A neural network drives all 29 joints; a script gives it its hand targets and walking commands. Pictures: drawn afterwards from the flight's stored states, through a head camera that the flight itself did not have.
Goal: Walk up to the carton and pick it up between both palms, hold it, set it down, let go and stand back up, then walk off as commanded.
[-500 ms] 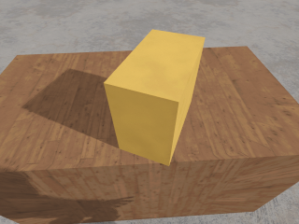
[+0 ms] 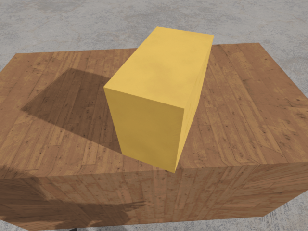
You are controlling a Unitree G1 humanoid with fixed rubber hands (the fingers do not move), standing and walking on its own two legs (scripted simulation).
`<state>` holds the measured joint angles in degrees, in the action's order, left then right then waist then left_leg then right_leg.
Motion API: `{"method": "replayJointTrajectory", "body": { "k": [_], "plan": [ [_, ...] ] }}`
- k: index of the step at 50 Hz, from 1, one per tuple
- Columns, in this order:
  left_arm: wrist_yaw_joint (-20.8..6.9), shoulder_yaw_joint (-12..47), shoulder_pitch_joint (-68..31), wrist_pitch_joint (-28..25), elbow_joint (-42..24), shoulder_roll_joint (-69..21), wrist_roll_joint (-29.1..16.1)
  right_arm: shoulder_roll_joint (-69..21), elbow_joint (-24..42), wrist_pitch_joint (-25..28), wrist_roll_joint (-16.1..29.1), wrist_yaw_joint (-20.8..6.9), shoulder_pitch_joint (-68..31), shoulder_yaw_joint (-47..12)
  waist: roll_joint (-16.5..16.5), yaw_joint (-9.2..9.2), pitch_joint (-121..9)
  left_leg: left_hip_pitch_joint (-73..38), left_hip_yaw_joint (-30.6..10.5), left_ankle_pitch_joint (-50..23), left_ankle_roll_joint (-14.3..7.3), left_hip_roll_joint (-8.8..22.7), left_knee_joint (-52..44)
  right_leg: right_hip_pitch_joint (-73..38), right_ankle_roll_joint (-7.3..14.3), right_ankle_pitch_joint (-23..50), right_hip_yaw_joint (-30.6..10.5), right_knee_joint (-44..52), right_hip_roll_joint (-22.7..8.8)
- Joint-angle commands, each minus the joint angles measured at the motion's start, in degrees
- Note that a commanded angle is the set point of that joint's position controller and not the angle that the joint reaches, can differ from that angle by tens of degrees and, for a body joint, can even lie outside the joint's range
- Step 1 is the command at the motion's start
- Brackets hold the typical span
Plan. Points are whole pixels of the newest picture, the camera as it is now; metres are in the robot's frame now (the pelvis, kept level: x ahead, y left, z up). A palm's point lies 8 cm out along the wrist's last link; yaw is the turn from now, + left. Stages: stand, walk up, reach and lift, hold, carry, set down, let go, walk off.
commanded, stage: walk up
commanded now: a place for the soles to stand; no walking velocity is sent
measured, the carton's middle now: (165, 98) +0.48 +0.00 +0.08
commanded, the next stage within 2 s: reach and lift in 0.42 s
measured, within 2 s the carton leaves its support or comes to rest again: neither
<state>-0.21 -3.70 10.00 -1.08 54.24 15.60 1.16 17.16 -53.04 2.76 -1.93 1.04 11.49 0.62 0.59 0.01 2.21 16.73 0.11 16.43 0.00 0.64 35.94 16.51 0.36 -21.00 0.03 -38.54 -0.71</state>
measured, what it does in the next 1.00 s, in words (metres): stands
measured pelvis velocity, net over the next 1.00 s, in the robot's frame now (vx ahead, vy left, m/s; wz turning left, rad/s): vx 0.03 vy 0.02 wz -0.01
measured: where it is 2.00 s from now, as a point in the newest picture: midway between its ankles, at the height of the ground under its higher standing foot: outside the picture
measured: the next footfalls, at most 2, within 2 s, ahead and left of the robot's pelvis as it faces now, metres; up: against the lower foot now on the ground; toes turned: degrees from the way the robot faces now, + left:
none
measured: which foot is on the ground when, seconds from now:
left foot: down 0.00-1.00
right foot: down 0.00-1.00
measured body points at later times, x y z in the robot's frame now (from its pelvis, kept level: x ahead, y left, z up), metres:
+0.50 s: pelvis +0.01 -0.01 +0.00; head +0.04 +0.00 +0.45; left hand +0.13 +0.28 -0.12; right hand +0.12 -0.29 -0.12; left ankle +0.02 +0.13 -0.72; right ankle +0.01 -0.12 -0.72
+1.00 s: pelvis +0.03 +0.02 +0.01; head +0.02 +0.04 +0.46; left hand +0.19 +0.28 -0.07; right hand +0.20 -0.24 -0.05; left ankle +0.02 +0.13 -0.72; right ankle +0.01 -0.12 -0.72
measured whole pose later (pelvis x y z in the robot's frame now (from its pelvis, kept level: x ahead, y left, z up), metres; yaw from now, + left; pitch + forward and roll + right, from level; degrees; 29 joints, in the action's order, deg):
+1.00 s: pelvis +0.03 +0.02 +0.01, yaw +0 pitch -6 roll -1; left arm -2.6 -4.9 12.2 17.5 23.8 16.3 1.7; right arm 11.9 -41.5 7.3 0.8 2.3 7.2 2.4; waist 2.1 0.0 4.4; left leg 6.7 0.4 18.0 0.6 1.4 30.4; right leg 4.2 -0.7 -16.0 0.0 -26.0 0.0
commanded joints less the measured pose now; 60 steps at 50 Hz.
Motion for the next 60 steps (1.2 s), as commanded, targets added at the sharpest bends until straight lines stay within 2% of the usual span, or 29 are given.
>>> {"method": "replayJointTrajectory", "body": {
  "k": [1, 2, 3, 4, 5, 6, 7, 8, 9, 10, 11, 12, 13, 14, 15, 16, 17, 19, 20, 21, 22, 23, 25, 28, 33, 37, 41, 47, 60],
  "plan": [
    [0.19, -2.20, -3.64, -0.21, -5.54, 14.52, -0.55, 20.27, 2.12, 2.79, -0.31, 0.59, 5.11, 6.11, -7.99, 1.29, 0.93, -5.53, -27.37, -3.13, -15.07, 18.82, -16.71, 9.98, 0.61, -14.05, 0.30, -9.27, 1.04],
    [0.12, -2.36, -2.94, -0.41, -5.41, 14.30, -0.33, 19.49, 2.57, 2.71, -0.34, 0.63, 3.85, 5.93, -6.95, 0.67, 2.24, -4.20, -25.99, -3.00, -15.41, 17.94, -16.28, 9.28, 1.01, -13.06, -0.53, -8.93, -0.05],
    [-0.07, -2.34, -2.44, -0.73, -5.23, 13.58, -0.33, 18.78, 2.97, 2.44, -0.32, 0.68, 2.16, 5.62, -7.19, 0.10, 2.15, -4.07, -22.41, -4.38, -13.75, 15.71, -14.96, 7.78, 1.35, -11.93, -0.83, -3.86, -0.61],
    [-0.19, -2.22, -1.07, -1.14, -4.46, 12.86, -0.33, 17.98, 3.48, 2.09, -0.15, 0.58, -0.56, 5.31, -8.23, -0.95, 1.48, -2.61, -17.43, -6.72, -11.04, 13.31, -13.16, 3.29, 1.71, -8.62, 0.11, 4.15, -0.56],
    [-0.12, -2.34, 1.42, -1.64, -3.12, 12.42, -0.16, 16.80, 3.67, 1.66, 0.22, 0.48, -2.29, 4.78, -7.98, -2.58, -0.28, 0.33, -12.85, -10.70, -8.18, 11.13, -10.23, -4.25, 2.01, -0.85, 0.78, 12.41, -0.29],
    [0.14, -2.91, 2.35, -2.29, -2.71, 14.85, 0.61, 14.29, 4.09, 1.44, 0.93, 0.28, -2.98, 3.85, -3.50, -3.47, -1.97, 6.62, -8.64, -11.92, -4.46, 7.88, -5.26, -11.59, 3.15, 3.54, -5.78, 15.92, -4.02],
    [0.31, -3.78, 2.77, -2.93, -2.71, 18.69, 1.00, 12.45, 4.73, 1.20, 1.45, 0.21, -3.33, 3.35, 4.56, -2.99, -2.00, 12.30, -1.95, -3.77, -1.54, 1.35, 2.57, -14.54, 6.31, 3.76, -17.25, 19.90, -11.30],
    [0.09, -3.85, 1.37, -3.12, -3.15, 20.11, 0.73, 11.99, 4.48, 0.75, 1.15, 0.48, -2.10, 3.40, 6.91, -1.48, -0.74, 11.67, 1.54, 9.94, -0.92, -0.72, 6.61, -11.37, 11.05, 3.40, -22.77, 21.72, -18.24],
    [0.01, -3.59, 0.71, -2.92, -3.40, 19.73, 0.58, 13.03, 4.01, 0.64, 0.94, 0.58, -1.63, 3.86, 6.42, -1.56, 0.26, 9.58, -0.02, 15.17, -1.20, 0.33, 9.47, -8.61, 13.83, 6.70, -22.23, 20.55, -19.41],
    [0.25, -3.20, 0.46, -2.62, -3.46, 19.08, 0.47, 12.93, 3.90, 0.88, 1.01, 0.53, -1.07, 3.85, 6.94, -1.45, 0.98, 9.15, -0.21, 15.39, -1.33, 0.68, 8.49, -7.95, 14.21, 10.91, -20.13, 19.08, -18.43],
    [0.36, -2.89, -0.50, -2.32, -3.67, 18.23, 0.54, 12.29, 3.41, 1.26, 0.92, 0.47, -0.17, 3.82, 7.55, -0.70, 0.68, 6.96, 0.20, 12.60, -1.46, 1.16, 2.84, -7.59, 12.56, 15.18, -16.50, 16.96, -16.14],
    [0.22, -2.66, -2.83, -2.03, -4.15, 17.52, 0.41, 11.89, 2.10, 1.89, 0.81, 0.46, 2.61, 3.83, 7.87, 1.13, -1.16, 1.25, 1.43, 5.41, -1.69, 0.78, -4.78, -5.77, 9.91, 19.66, -12.05, 13.89, -13.64],
    [-0.04, -2.40, -5.14, -1.67, -4.75, 16.15, -0.12, 12.44, 0.54, 2.49, 0.49, 0.54, 5.74, 4.15, 6.20, 2.75, -3.49, -5.88, 0.20, -5.41, -1.93, 1.16, -9.33, -2.50, 6.57, 22.91, -8.45, 10.18, -11.07],
    [-0.30, -1.89, -5.82, -1.35, -5.44, 14.09, -0.84, 15.03, 0.22, 2.95, -0.15, 0.71, 6.57, 4.73, 1.05, 2.51, -4.19, -9.43, -8.31, -12.18, -3.86, 5.62, -11.91, 2.25, 2.86, 19.66, -4.64, 4.01, -6.25],
    [-0.45, -1.69, -5.30, -0.96, -5.42, 13.41, -1.21, 17.83, 0.86, 3.28, -0.23, 0.70, 4.81, 5.06, -3.64, 1.02, -3.01, -8.71, -17.24, -11.88, -7.50, 11.76, -13.85, 5.78, 0.32, 7.05, -0.68, -0.65, -1.13],
    [-0.25, -1.85, -3.66, -0.61, -4.69, 13.90, -1.12, 19.43, 1.36, 3.25, 0.13, 0.47, 3.62, 5.25, -6.33, 0.23, -1.74, -7.97, -21.52, -11.84, -11.70, 15.66, -13.96, 6.19, 0.29, -4.10, 0.47, -2.44, 0.32],
    [-0.13, -1.92, -2.80, -0.60, -4.36, 13.80, -0.82, 19.12, 1.79, 3.09, 0.13, 0.43, 2.82, 5.17, -6.37, -0.16, -0.64, -7.24, -21.99, -12.39, -12.91, 16.38, -13.85, 5.84, 0.75, -7.41, 0.43, -1.63, 0.35],
    [-0.20, -1.97, -1.40, -1.17, -3.36, 13.37, -0.44, 17.93, 2.88, 2.45, 0.41, 0.43, -0.89, 4.73, -6.52, -1.49, -1.15, -4.99, -15.92, -16.15, -9.99, 13.02, -10.93, 0.06, 1.68, -1.08, -0.33, 8.02, -0.95],
    [-0.13, -2.13, -0.54, -1.78, -2.96, 14.27, -0.22, 16.21, 3.17, 2.28, 0.79, 0.39, -1.89, 4.11, -5.14, -2.25, -2.93, -1.10, -11.60, -19.68, -6.92, 10.54, -8.26, -6.52, 2.32, 8.18, -2.32, 10.53, -2.76],
    [-0.07, -2.54, 0.29, -2.27, -2.70, 16.10, 0.06, 14.70, 3.62, 2.13, 1.16, 0.37, -2.48, 3.64, -1.78, -2.49, -3.82, 3.19, -6.79, -17.78, -4.06, 6.77, -4.70, -11.05, 4.01, 12.96, -7.28, 13.33, -6.18],
    [1.54, -5.02, -19.81, 8.79, -19.69, 13.61, -1.32, 3.00, -2.05, 9.28, -4.19, -2.61, -22.59, 9.66, -4.72, -0.39, -2.20, 5.45, 3.79, 4.19, 2.16, 0.42, -1.57, 9.73, 3.43, -5.27, 0.89, 6.19, -2.48],
    [1.92, -5.32, -22.84, 15.67, -22.97, 11.15, -0.90, 6.63, -1.12, 9.49, -4.67, -4.83, -23.10, 10.49, -2.36, 0.69, -1.09, 4.91, 2.76, 6.97, 1.65, 1.49, -0.82, 10.17, 4.29, -7.65, 1.42, 4.79, -1.60],
    [1.34, -4.28, -19.33, 21.47, -28.42, 10.24, -0.47, 8.26, 3.70, 8.55, -3.79, -5.18, -19.22, 10.58, 1.61, 1.15, -6.96, 2.82, 3.49, 4.68, 1.09, 1.96, 0.63, 8.45, 3.66, -0.13, 2.34, 4.38, -1.32],
    [0.07, -5.80, -11.52, 23.83, -31.68, 10.83, 0.23, 7.06, 9.22, 7.99, -1.23, -3.21, -11.50, 9.00, 4.49, 0.60, -12.44, -2.10, 4.20, -5.13, 0.99, 0.94, 1.50, 3.30, 1.20, 17.21, 2.00, 5.12, -1.22],
    [-1.79, -8.76, -2.67, 23.40, -31.27, 10.82, 2.50, 4.69, 14.78, 7.25, 1.16, -0.51, -4.56, 6.12, 6.73, -1.45, -8.71, -5.61, 5.77, -10.25, 0.97, -0.90, -3.17, -4.65, -1.35, 26.24, 0.86, 9.79, -0.87],
    [-2.59, -8.76, -3.76, 20.97, -32.74, 11.29, 2.77, 1.67, 18.10, 7.79, 1.93, 1.08, -2.95, 3.40, 6.21, -1.62, -4.96, -6.27, 6.41, -10.44, 1.25, -1.58, -8.05, -9.47, -2.08, 28.89, 0.13, 12.87, -0.94],
    [-2.94, -6.63, -5.18, 18.31, -34.87, 10.34, 2.02, -0.62, 19.03, 7.83, 2.73, 1.98, -1.96, 1.26, 3.54, -0.31, -2.69, -10.14, 6.22, -12.64, 1.83, -1.54, -11.32, -10.62, -1.96, 31.98, 1.34, 15.20, -0.35],
    [-2.63, -3.47, -4.97, 15.66, -39.75, 8.93, -0.18, -1.18, 20.83, 7.49, 2.92, 2.42, -1.25, 2.61, -1.15, 1.47, -0.97, -15.92, 5.19, -15.92, 2.94, -1.14, -14.69, -9.95, -0.15, 27.62, 3.12, 19.07, 1.35],
    [-2.29, -1.61, 0.10, 16.29, -49.08, 8.80, -4.14, -4.80, 37.22, 3.35, 4.79, 4.85, 3.32, 3.37, -3.50, -0.14, 1.79, -16.03, 5.15, -17.41, 3.42, -0.28, -17.99, -12.97, 1.15, 20.92, 2.29, 23.09, 1.68]
  ]
}}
